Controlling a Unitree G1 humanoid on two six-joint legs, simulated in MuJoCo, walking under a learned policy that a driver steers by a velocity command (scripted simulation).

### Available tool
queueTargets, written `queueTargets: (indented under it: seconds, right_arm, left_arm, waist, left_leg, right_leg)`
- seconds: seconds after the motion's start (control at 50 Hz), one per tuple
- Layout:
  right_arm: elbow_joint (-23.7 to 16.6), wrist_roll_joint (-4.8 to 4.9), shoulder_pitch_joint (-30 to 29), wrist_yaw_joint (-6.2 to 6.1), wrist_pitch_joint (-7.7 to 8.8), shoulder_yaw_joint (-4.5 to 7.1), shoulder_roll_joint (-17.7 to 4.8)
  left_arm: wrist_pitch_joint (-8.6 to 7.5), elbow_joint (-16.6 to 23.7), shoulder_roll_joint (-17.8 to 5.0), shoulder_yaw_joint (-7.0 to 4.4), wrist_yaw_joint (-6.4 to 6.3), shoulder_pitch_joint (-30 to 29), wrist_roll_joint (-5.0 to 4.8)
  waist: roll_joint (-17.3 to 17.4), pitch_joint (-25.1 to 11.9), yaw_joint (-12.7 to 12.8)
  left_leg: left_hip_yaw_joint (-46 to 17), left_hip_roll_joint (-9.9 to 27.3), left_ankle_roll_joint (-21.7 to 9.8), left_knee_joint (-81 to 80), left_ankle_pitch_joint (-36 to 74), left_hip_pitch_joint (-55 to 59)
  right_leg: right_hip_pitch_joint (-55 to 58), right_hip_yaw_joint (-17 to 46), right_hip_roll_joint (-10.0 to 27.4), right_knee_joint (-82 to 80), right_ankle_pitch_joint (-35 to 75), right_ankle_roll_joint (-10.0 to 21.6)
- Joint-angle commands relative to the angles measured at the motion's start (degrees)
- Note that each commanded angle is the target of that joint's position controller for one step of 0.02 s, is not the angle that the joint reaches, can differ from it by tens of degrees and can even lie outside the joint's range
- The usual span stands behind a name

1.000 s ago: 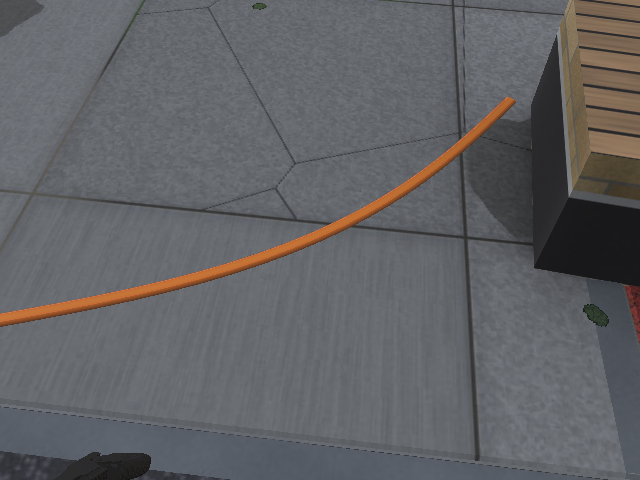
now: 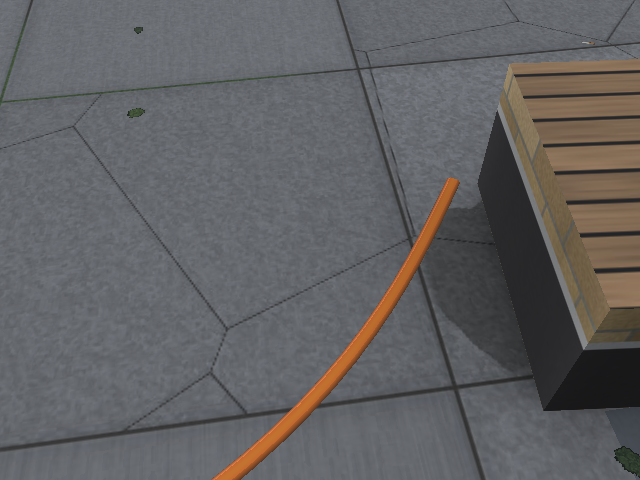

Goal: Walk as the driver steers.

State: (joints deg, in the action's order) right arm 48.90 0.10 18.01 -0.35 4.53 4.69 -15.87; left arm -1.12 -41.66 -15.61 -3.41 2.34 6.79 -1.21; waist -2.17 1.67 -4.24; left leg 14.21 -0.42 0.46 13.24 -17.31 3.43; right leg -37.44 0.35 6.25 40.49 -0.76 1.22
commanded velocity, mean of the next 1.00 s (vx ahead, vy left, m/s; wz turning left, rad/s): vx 0.18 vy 0.00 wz -0.20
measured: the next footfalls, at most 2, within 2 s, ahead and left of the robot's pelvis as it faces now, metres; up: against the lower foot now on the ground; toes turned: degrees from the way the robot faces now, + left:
right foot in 0.10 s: +0.22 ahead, -0.13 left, +0.00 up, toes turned -8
left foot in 0.56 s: +0.41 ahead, +0.06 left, +0.00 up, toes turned -11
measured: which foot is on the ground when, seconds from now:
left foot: down 0.00-0.10, up 0.12-0.54, down 0.56-1.00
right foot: up 0.00-0.08, down 0.10-1.00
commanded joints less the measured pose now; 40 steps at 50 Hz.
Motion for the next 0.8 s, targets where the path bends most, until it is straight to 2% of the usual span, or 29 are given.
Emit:
queueTargets:
  seconds: [0.02, 0.04, 0.06, 0.08, 0.1, 0.12, 0.14, 0.16, 0.18, 0.2, 0.22, 0.24, 0.28, 0.32, 0.36, 0.4, 0.44, 0.48, 0.52, 0.54, 0.56, 0.58, 0.6, 0.62, 0.66, 0.7, 0.72, 0.8]
  right_arm:
    - [-2.55, 0.91, -1.12, -0.31, -0.48, 2.74, -11.07]
    - [-2.59, 1.21, -1.59, -0.42, -0.84, 2.98, -12.03]
    - [-2.76, 1.55, -2.25, -0.58, -1.28, 3.19, -12.88]
    - [-3.03, 1.9, -3.43, -0.68, -1.76, 3.08, -12.89]
    - [-3.5, 1.3, -2.83, -0.87, -1.62, 2.37, -11.36]
    - [-6.61, -1.43, 1.04, -0.5, -0.59, -0.06, -3.57]
    - [-7.41, -0.18, -0.6, 0.05, 1.67, -0.7, -4.56]
    - [-8.32, 2.33, -6.45, 0.62, 2.75, 0.34, -8.94]
    - [-8.3, 2.26, -7.06, 0.49, 3.11, -0.04, -8.24]
    - [-7.14, 0.69, -6.78, -0.07, 2.81, 0.09, -8.19]
    - [-6.56, -0.1, -6.22, -0.29, 2.03, 0.53, -8.95]
    - [-6.24, -0.16, -5.24, -0.26, 1.02, 0.61, -8.78]
    - [-5.64, -0.4, -3.35, -0.46, -0.5, 0.2, -6.69]
    - [-5.89, -0.79, -4.61, -0.73, -1.16, -0.16, -5.45]
    - [-6.19, -0.76, -7.2, -0.56, -1.24, -0.65, -4.57]
    - [-6.5, -0.46, -10.4, -0.04, -1.01, -0.89, -4.43]
    - [-6.63, -0.36, -12.29, 0.46, -0.84, -0.82, -4.89]
    - [-6.77, -0.62, -13.32, 0.81, -0.65, -0.61, -5.61]
    - [-6.42, -1.14, -12.47, 1.08, -0.27, -0.33, -6.19]
    - [-5.57, -1.56, -10.42, 1.11, 0.03, -0.19, -6.39]
    - [-5.31, -2.14, -9.6, 0.74, 0.28, 0.28, -8.92]
    - [-5.87, -2.61, -10.97, 0.35, 0.11, 0.42, -11.22]
    - [-5.42, -2.15, -10.75, 0.23, -0.69, -0.57, -6.56]
    - [-5.13, -1.19, -11.27, 0.39, -1.4, -1.37, -3.81]
    - [-5.37, -0.7, -14.61, 1.09, -2.57, -1.43, -4.33]
    - [-5.52, -0.69, -15.55, 1.65, -2.49, -1.04, -5.64]
    - [-4.87, -0.79, -15.27, 1.75, -2.36, -0.92, -6.02]
    - [-2.89, -0.58, -15.23, 1.05, -2.48, -1.15, -4.59]
  left_arm:
    - [-0.65, 6.29, -3.9, -0.81, 1.02, -5.49, -0.02]
    - [-0.49, 6.63, -4.78, -1.28, 1.09, -4.32, 0.01]
    - [-0.27, 6.2, -6.07, -2.06, 0.99, -0.82, -0.03]
    - [-0.12, 4.32, -8.25, -3.49, 0.66, 7.03, -0.2]
    - [0.3, 1.52, -12.52, -5.7, -0.34, 17.15, -0.25]
    - [0.39, 1.13, -19.96, -7.13, -1.31, 18.25, -0.68]
    - [-0.81, 4.12, -18.11, -5.83, -0.89, 17.31, 0.29]
    - [-1.69, 4.12, -13.44, -4.26, -0.44, 15.23, 1.25]
    - [-2.23, 3.99, -11.52, -3.56, -0.44, 12.42, 1.35]
    - [-2.29, 4.33, -9.26, -2.94, -0.59, 8.32, 1.0]
    - [-2.2, 4.93, -7.33, -2.23, -0.91, 5.87, 1.18]
    - [-2.13, 5.25, -7.3, -2.0, -1.07, 4.87, 1.64]
    - [-2.46, 4.61, -8.77, -2.21, -1.47, 4.63, 1.78]
    - [-2.38, 3.55, -9.33, -2.21, -2.11, 4.97, 1.69]
    - [-1.76, 2.67, -8.7, -1.87, -2.82, 4.92, 1.52]
    - [-1.2, 1.6, -8.59, -1.67, -3.31, 5.74, 1.63]
    - [-0.8, 0.19, -8.44, -1.38, -3.39, 6.64, 1.92]
    - [-0.62, -1.03, -7.93, -1.03, -3.22, 6.44, 1.99]
    - [-0.5, -1.91, -7.46, -0.71, -3.17, 5.24, 1.56]
    - [-0.49, -2.39, -6.81, -0.39, -3.21, 5.04, 1.29]
    - [-0.87, -2.86, -5.82, -0.05, -3.23, 7.46, 2.08]
    - [-1.46, -3.76, -4.6, 0.25, -3.03, 13.79, 3.13]
    - [-1.33, -5.0, -3.54, 0.81, -3.34, 15.04, 3.03]
    - [-0.65, -4.8, -4.63, 0.78, -3.49, 12.94, 2.75]
    - [1.53, -5.28, -5.52, 0.62, -4.05, 11.06, 2.09]
    - [3.01, -6.01, -7.4, 0.21, -4.17, 9.68, 2.11]
    - [3.14, -6.19, -6.85, 0.38, -4.15, 9.38, 2.19]
    - [2.42, -8.15, -5.45, 0.85, -4.33, 9.33, 2.15]
  waist:
    - [5.25, 3.41, 0.87]
    - [6.29, 1.93, 2.09]
    - [7.34, -0.62, 4.43]
    - [6.63, -4.59, 9.15]
    - [3.62, -9.94, 13.6]
    - [-12.38, -12.81, 8.75]
    - [-9.72, -22.98, 9.33]
    - [-3.33, -17.82, 11.11]
    - [-1.69, -12.12, 8.89]
    - [1.33, -8.29, 6.52]
    - [0.51, -7.22, 4.85]
    - [0.02, -7.06, 3.58]
    - [0.15, -7.35, 2.17]
    - [-0.75, -7.08, 2.18]
    - [-2.21, -7.14, 3.14]
    - [-2.84, -7.24, 4.88]
    - [-3.09, -7.0, 5.93]
    - [-3.32, -5.93, 6.15]
    - [-3.12, -5.29, 4.9]
    - [-2.24, -5.64, 3.47]
    - [0.97, -7.22, 4.29]
    - [6.87, -10.49, 8.62]
    - [10.49, -13.73, 7.44]
    - [10.64, -13.19, 6.51]
    - [8.6, -9.91, 6.76]
    - [4.94, -7.3, 5.61]
    - [4.69, -7.44, 5.47]
    - [4.07, -7.93, 4.94]
  left_leg:
    - [-3.47, 17.47, -8.04, -0.43, 30.19, 0.75]
    - [-2.74, 17.54, -7.4, 3.27, 39.92, 1.62]
    - [-1.93, 17.22, -6.64, 9.23, 49.73, 1.89]
    - [-0.24, 15.44, -5.15, 19.82, 54.17, -0.33]
    - [0.37, 13.0, -2.58, 34.96, 45.09, -10.42]
    - [-0.99, 3.85, 1.51, 56.59, -1.85, -36.26]
    - [-15.81, -2.04, 2.19, 67.04, -18.97, -44.52]
    - [-18.92, 1.11, 1.25, 67.98, -14.83, -48.54]
    - [-17.99, 3.66, 0.5, 63.96, -10.76, -47.31]
    - [-17.48, 6.25, 0.67, 59.28, -7.64, -44.37]
    - [-17.52, 7.45, 0.77, 56.39, -6.15, -39.86]
    - [-17.41, 7.47, 1.02, 55.19, -5.06, -36.16]
    - [-16.32, 6.49, 2.22, 51.08, -2.19, -33.45]
    - [-15.89, 5.7, 2.87, 44.52, 2.71, -33.73]
    - [-15.47, 5.1, 3.05, 36.14, 9.52, -32.52]
    - [-15.27, 4.11, 3.02, 28.52, 16.09, -30.42]
    - [-15.66, 3.46, 2.81, 24.08, 18.02, -29.01]
    - [-16.19, 3.15, 1.83, 20.98, 15.65, -28.59]
    - [-15.78, 2.47, -0.05, 16.08, 14.6, -26.18]
    - [-15.53, 2.24, -1.33, 10.69, 21.15, -21.55]
    - [-19.4, 6.05, -3.09, 10.2, 39.76, -15.06]
    - [-24.39, 11.96, -7.66, 14.41, 54.05, -6.03]
    - [-27.18, 14.51, -12.7, 15.38, 52.72, -3.31]
    - [-28.71, 14.64, -13.71, 14.38, 45.99, -4.55]
    - [-26.91, 11.39, -10.85, 13.57, 32.12, -9.83]
    - [-22.13, 7.51, -7.65, 14.5, 27.48, -13.37]
    - [-21.08, 6.61, -6.93, 14.94, 27.14, -13.11]
    - [-20.0, 5.61, -6.79, 16.19, 30.36, -10.14]
  right_leg:
    - [-0.05, -3.1, -1.45, -3.06, -4.98, 2.23]
    - [3.12, -4.77, -3.22, -3.1, -8.18, 3.37]
    - [8.33, -6.57, -5.59, -3.08, -11.14, 4.65]
    - [18.59, -7.89, -8.51, -6.25, -9.56, 6.45]
    - [35.47, -3.82, -8.63, -8.4, -6.91, 8.9]
    - [53.81, 24.94, 6.2, -11.88, -11.32, 17.65]
    - [59.49, 48.41, 14.67, -22.25, -12.5, 24.35]
    - [56.21, 39.76, 13.75, -23.25, -2.9, 20.98]
    - [48.3, 29.49, 11.58, -21.06, 9.07, 18.62]
    - [40.26, 21.69, 8.89, -19.88, 17.31, 16.11]
    - [34.19, 17.28, 7.23, -20.61, 22.41, 14.96]
    - [30.07, 15.41, 6.44, -21.66, 25.8, 14.51]
    - [26.36, 11.39, 5.43, -23.04, 32.36, 14.77]
    - [25.79, 7.98, 4.09, -23.45, 34.29, 13.88]
    - [26.1, 4.8, 1.95, -23.34, 31.14, 11.95]
    - [27.12, 4.05, 1.33, -23.21, 27.26, 10.66]
    - [28.64, 5.35, 2.4, -22.69, 23.56, 10.46]
    - [30.02, 7.36, 3.81, -20.85, 21.29, 10.45]
    - [30.4, 9.0, 4.1, -17.16, 18.92, 9.4]
    - [29.61, 8.95, 2.58, -14.64, 15.57, 7.62]
    - [27.76, 7.9, -0.69, -11.61, 9.76, 4.88]
    - [21.98, 6.28, -4.62, -8.85, -3.64, 2.18]
    - [20.23, 4.82, -5.86, -6.9, -15.04, -0.41]
    - [19.75, 4.43, -5.49, -7.63, -19.38, -1.51]
    - [21.51, 4.5, -5.05, -12.33, -16.29, -1.23]
    - [23.06, 5.0, -5.21, -14.5, -12.53, 0.37]
    - [23.68, 5.18, -4.97, -14.56, -10.36, 0.78]
    - [24.16, 5.31, -4.39, -14.61, -5.86, 0.1]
